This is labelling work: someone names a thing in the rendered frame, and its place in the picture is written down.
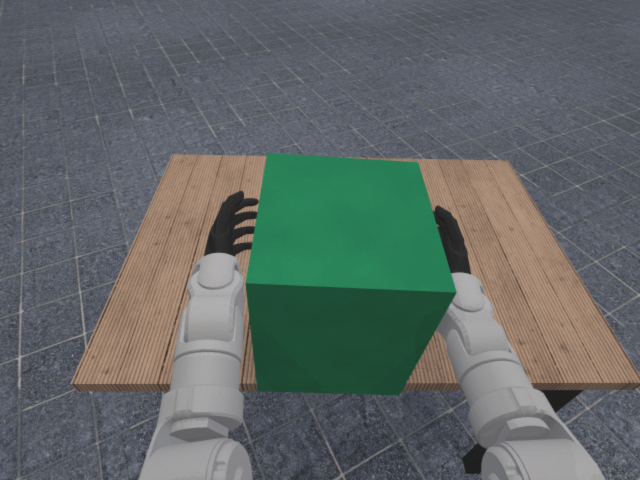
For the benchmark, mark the right robot forearm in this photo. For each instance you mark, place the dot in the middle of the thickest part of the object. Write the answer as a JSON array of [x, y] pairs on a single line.
[[504, 406]]

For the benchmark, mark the left robot upper arm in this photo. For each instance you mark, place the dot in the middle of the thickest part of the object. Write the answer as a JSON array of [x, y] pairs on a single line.
[[215, 459]]

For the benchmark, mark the right robot upper arm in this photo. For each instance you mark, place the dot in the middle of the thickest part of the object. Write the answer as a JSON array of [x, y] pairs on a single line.
[[549, 459]]

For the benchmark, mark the carton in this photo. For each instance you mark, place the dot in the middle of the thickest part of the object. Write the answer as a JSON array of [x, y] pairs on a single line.
[[347, 278]]

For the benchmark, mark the table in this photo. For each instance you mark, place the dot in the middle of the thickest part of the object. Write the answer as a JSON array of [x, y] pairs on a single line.
[[553, 324]]

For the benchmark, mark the right robot hand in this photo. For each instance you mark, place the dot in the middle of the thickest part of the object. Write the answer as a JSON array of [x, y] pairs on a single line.
[[452, 240]]

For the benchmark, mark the left robot hand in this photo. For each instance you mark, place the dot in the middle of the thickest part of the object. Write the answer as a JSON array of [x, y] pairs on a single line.
[[222, 234]]

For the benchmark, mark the left robot forearm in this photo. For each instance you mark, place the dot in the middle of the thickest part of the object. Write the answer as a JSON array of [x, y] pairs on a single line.
[[204, 401]]

